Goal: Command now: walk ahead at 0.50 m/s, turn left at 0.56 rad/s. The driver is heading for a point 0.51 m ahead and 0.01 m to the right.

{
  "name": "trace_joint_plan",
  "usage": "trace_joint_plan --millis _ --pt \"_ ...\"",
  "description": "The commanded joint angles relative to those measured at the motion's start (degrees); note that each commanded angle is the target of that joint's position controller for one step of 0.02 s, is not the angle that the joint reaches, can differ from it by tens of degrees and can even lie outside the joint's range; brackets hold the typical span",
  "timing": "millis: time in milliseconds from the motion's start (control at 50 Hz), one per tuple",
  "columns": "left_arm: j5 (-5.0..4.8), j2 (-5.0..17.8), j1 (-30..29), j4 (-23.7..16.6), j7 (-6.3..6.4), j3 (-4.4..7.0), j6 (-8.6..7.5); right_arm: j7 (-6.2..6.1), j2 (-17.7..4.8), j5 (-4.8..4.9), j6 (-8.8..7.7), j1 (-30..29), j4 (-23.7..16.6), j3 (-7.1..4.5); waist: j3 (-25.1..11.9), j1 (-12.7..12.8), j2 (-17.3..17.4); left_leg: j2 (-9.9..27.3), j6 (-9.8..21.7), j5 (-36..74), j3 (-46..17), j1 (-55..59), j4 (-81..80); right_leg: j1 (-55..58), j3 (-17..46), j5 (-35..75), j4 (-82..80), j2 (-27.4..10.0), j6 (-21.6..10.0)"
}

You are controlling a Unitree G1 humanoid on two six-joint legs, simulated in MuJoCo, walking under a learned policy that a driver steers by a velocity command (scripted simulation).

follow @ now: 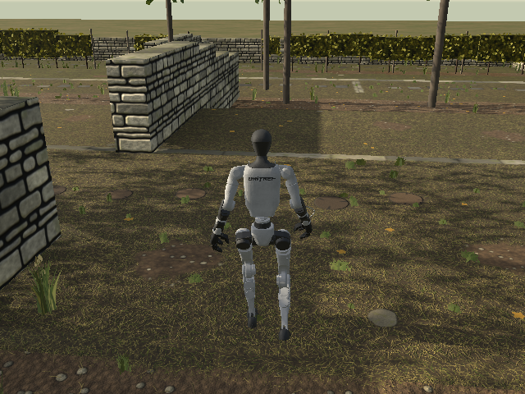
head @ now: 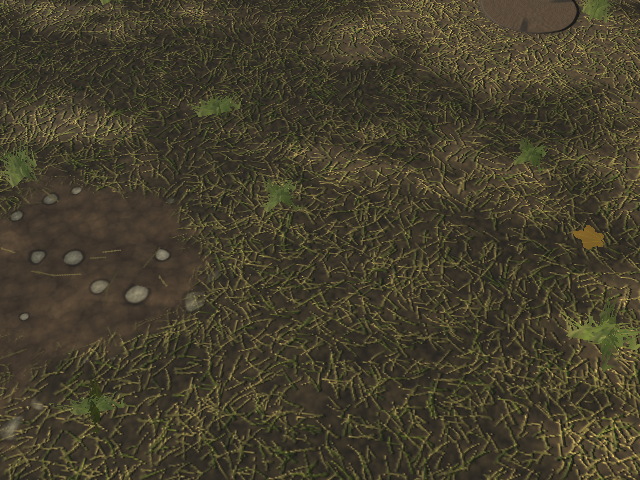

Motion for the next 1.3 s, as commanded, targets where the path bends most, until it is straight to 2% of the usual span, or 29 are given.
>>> trace_joint_plan --millis 20,40,60,100,140,220,320,380,400,420,440,460,480,500,520,540,600,660,760,820,840,860,880,900,920,940,1000,1080,1300 --pt "-0.59 6.58 -5.53 -7.64 -0.54 0.88 -4.69 -0.44 -8.30 -0.08 -1.48 9.85 -1.26 -2.29 -9.87 -3.79 -0.34 16.66 12.37 2.20 -31.06 32.35 -20.13 -32.01 8.05 4.81 8.66 -2.00 -2.06" --pt "0.82 7.52 -5.17 -7.02 -0.17 1.51 -4.28 -0.64 -6.17 -0.25 -1.61 6.67 -2.15 -1.64 -7.72 -1.85 -0.10 14.66 11.20 7.77 -26.44 25.89 -20.89 -28.06 7.97 7.30 3.92 -3.50 -1.60" --pt "1.17 7.69 -4.11 -6.87 -0.26 1.78 -3.47 -0.94 -5.57 -0.81 -1.62 5.35 -3.06 -1.26 -7.22 -0.32 1.03 13.58 10.99 10.88 -24.69 21.69 -22.14 -24.57 8.20 9.04 2.09 -4.22 -1.02" --pt "1.59 6.17 -2.84 -6.57 -0.33 1.57 -2.09 -1.55 -6.16 -0.79 -1.84 5.56 -3.11 -1.29 -6.77 0.60 1.30 12.88 11.22 17.29 -20.86 17.54 -23.58 -22.49 6.73 11.28 -2.41 -4.51 0.78" --pt "1.88 4.72 -5.83 -7.53 -0.22 1.05 -1.43 -2.34 -7.41 -0.79 -2.00 7.59 -2.27 -1.49 -5.35 -0.26 1.64 11.72 10.50 20.79 -17.00 15.51 -24.67 -23.49 5.53 17.07 -9.17 -4.21 2.30" --pt "1.41 2.88 -13.36 -9.22 -0.96 0.02 -1.77 -2.99 -7.57 -0.60 -1.71 10.79 -0.69 -1.26 -3.84 -3.76 3.49 8.56 6.65 15.44 -11.93 14.36 -24.97 -20.13 4.21 33.06 -26.11 -1.89 2.35" --pt "0.71 4.37 -19.30 -11.35 -2.24 -0.06 -2.61 -2.91 -7.90 -0.33 -1.46 15.00 2.08 -1.20 -1.14 -6.14 4.12 13.13 6.22 11.55 -15.66 22.71 -22.60 -22.88 4.86 33.54 -34.12 -0.54 -0.08" --pt "0.74 5.77 -17.15 -11.31 -2.85 0.30 -3.15 -3.40 -8.60 -0.46 -0.71 15.38 2.95 -1.52 -1.63 -4.24 5.36 15.78 4.89 19.91 -17.26 28.76 -18.54 -21.77 4.54 26.48 -36.06 0.29 -2.70" --pt "0.76 6.74 -13.91 -10.53 -2.81 0.76 -3.28 -3.48 -8.99 -0.49 -0.48 14.43 2.78 -1.61 -3.35 -2.26 5.99 15.12 4.12 28.36 -16.54 29.23 -15.12 -17.05 3.21 24.41 -36.73 1.68 -3.84" --pt "0.93 8.35 -7.12 -8.45 -2.58 1.71 -3.38 -3.45 -8.52 -0.59 -0.25 13.35 2.47 -1.32 -7.68 1.37 5.32 12.43 2.94 36.54 -14.39 28.21 -7.60 -7.43 1.74 25.89 -38.07 3.11 -5.52" --pt "1.66 10.85 2.36 -6.53 -2.31 2.48 -3.39 -3.37 -6.67 -1.13 -0.20 12.70 1.43 -0.39 -15.68 5.43 2.96 9.39 1.18 31.25 -12.08 20.69 5.49 8.46 7.39 27.98 -35.30 -2.64 -8.85" --pt "2.61 15.86 8.82 -5.33 -2.16 3.83 -3.02 -3.13 -2.12 -0.82 -1.01 20.35 1.02 0.99 -24.48 3.96 -10.48 0.06 -4.01 7.88 -7.83 -0.27 27.80 30.62 30.35 25.55 -36.61 -16.13 -18.05" --pt "1.42 11.75 9.77 -4.11 -2.63 2.75 -2.64 -3.05 -3.25 -0.48 -1.70 20.39 1.81 1.08 -25.83 4.55 -15.70 -3.09 -4.99 -22.93 -11.70 -9.70 36.59 33.39 44.10 25.14 -44.44 -20.24 -20.55" --pt "0.74 8.58 5.20 -5.15 -2.56 1.64 -2.47 -2.95 -7.75 0.28 -1.98 15.82 1.07 -0.04 -16.93 4.67 -9.70 0.12 -4.98 -21.47 -13.23 -13.58 40.94 26.16 36.72 26.98 -44.24 -18.82 -17.95" --pt "1.24 6.92 0.24 -6.28 -2.40 0.97 -2.06 -3.08 -8.03 0.21 -1.92 12.05 0.21 -0.10 -11.98 3.17 -4.88 2.97 -5.28 -17.54 -10.75 -12.54 39.49 17.64 28.00 35.51 -44.09 -16.63 -16.13" --pt "1.44 5.27 -2.93 -6.39 -2.51 0.29 -1.80 -3.22 -7.62 -0.66 -1.64 9.99 -0.21 -0.28 -8.02 1.49 -2.18 4.98 -5.84 -15.37 -8.70 -10.76 35.64 10.01 21.68 44.66 -44.85 -14.13 -15.19" --pt "2.31 3.66 -5.45 -5.11 -2.56 -0.62 -2.10 -3.68 -3.72 -1.09 0.12 13.03 0.69 0.04 -7.97 -2.36 -5.16 7.34 -7.25 -11.23 -7.21 -1.20 25.43 0.37 12.68 57.36 -47.28 -9.94 -14.16" --pt "2.20 6.11 -7.10 -3.72 -1.81 -0.12 -1.70 -4.15 -1.69 -1.45 0.90 11.56 0.23 0.92 -9.75 -3.06 -6.09 7.46 -8.48 -4.21 -5.78 2.81 12.72 -1.15 7.32 62.50 -47.89 -8.39 -14.14" --pt "1.68 7.24 -4.73 -0.68 -1.21 -0.09 0.25 -3.97 -3.15 -1.18 1.50 5.25 -0.11 0.73 -9.94 -0.21 -5.15 6.48 -8.28 5.18 -5.07 6.75 0.97 1.03 6.40 51.42 -48.00 -8.09 -12.71" --pt "1.04 6.63 -5.59 0.37 -1.07 -0.51 1.21 -3.88 -3.41 -1.59 1.41 3.85 -0.18 0.44 -7.85 -1.05 -4.78 5.75 -6.65 6.49 -4.42 10.30 -7.25 0.77 8.03 40.86 -45.33 -8.06 -11.30" --pt "0.70 5.73 -4.90 0.86 -1.03 -0.86 1.37 -3.92 -3.80 -2.02 1.23 4.24 0.11 0.27 -7.48 -1.63 -3.91 5.71 -5.62 11.72 -4.60 13.72 -12.48 0.07 8.14 35.84 -43.63 -6.49 -9.29" --pt "1.41 4.19 -2.86 1.23 -1.01 -1.40 1.18 -4.22 -6.06 -2.49 1.05 4.52 0.11 -0.21 -8.37 -0.92 -0.86 9.10 -4.36 24.32 -8.21 18.59 -13.45 -1.61 7.38 30.34 -41.07 -3.99 -6.56" --pt "2.58 3.64 2.35 2.09 -1.24 -1.45 0.79 -4.60 -9.13 -2.37 1.30 3.75 -0.28 -0.76 -10.42 2.82 4.55 13.29 -1.45 33.94 -11.69 24.49 -9.90 -5.38 5.23 19.98 -39.06 0.06 -4.12" --pt "2.46 1.80 4.15 2.93 -1.09 -2.02 0.93 -4.49 -6.21 -2.02 1.80 2.60 0.29 -0.13 -12.18 3.53 8.19 14.15 1.17 29.54 -12.65 24.55 -9.02 -5.41 3.63 12.48 -40.08 1.39 -2.36" --pt "2.18 2.60 1.14 2.70 -0.91 -2.15 1.51 -3.98 -3.66 -1.54 2.13 0.68 0.18 0.30 -10.60 2.29 6.97 11.76 0.21 21.53 -11.54 21.36 -9.23 -3.52 3.27 13.13 -41.47 1.30 -1.70" --pt "1.79 4.30 -1.21 2.76 -0.69 -1.81 2.20 -3.63 -3.15 -1.54 2.27 0.01 0.06 0.40 -8.48 0.97 4.56 9.55 -1.31 18.36 -9.90 19.81 -9.30 -4.40 3.12 13.82 -40.97 1.47 -1.71" --pt "1.81 5.18 -1.97 3.09 -0.13 -1.64 3.72 -3.23 -4.50 -1.64 1.38 0.81 1.72 0.12 -7.79 0.79 3.62 8.34 -2.30 22.27 -8.73 19.07 -8.19 -2.88 3.71 18.99 -40.16 0.76 -1.89" --pt "1.45 5.28 -2.26 4.42 0.26 -1.55 4.09 -3.32 -4.16 -1.47 1.02 0.35 3.65 0.25 -9.17 0.65 2.06 8.17 -1.72 27.80 -8.26 20.03 -6.82 -0.15 3.85 24.32 -38.96 0.24 -1.59" --pt "1.49 4.69 -2.02 7.89 0.97 -1.58 4.89 -3.80 -3.84 -1.30 2.02 -2.21 8.78 0.42 -6.34 0.67 -0.06 6.63 -2.10 18.53 -6.89 18.70 -8.52 0.04 3.40 19.74 -40.43 0.28 -1.20"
